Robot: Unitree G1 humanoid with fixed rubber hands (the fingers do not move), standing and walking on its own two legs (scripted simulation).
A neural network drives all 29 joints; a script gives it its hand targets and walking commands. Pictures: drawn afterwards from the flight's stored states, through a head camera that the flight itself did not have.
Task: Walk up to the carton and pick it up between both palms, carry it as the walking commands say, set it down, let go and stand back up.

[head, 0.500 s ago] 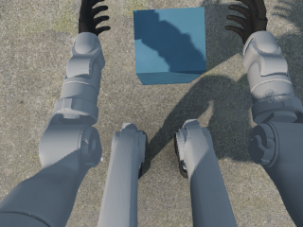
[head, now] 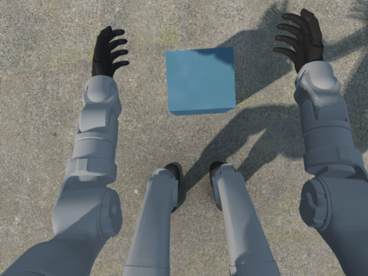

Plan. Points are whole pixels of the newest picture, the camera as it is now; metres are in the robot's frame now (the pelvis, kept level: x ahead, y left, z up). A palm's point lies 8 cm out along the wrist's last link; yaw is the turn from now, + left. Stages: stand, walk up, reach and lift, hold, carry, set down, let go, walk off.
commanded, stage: set down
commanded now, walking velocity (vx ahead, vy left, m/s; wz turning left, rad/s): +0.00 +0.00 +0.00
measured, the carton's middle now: (199, 87) +0.49 -0.04 -0.49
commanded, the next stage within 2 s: let go in 0.26 s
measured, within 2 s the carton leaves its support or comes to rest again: neither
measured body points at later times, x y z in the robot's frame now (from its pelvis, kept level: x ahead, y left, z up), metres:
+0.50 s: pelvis +0.01 +0.01 +0.08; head +0.25 +0.00 +0.46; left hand +0.38 +0.19 -0.05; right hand +0.36 -0.22 -0.05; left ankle +0.07 +0.12 -0.59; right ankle +0.06 -0.10 -0.59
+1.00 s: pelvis +0.08 +0.01 +0.14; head +0.13 +0.01 +0.59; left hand +0.25 +0.23 +0.06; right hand +0.24 -0.23 +0.06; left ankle +0.07 +0.12 -0.59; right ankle +0.06 -0.10 -0.59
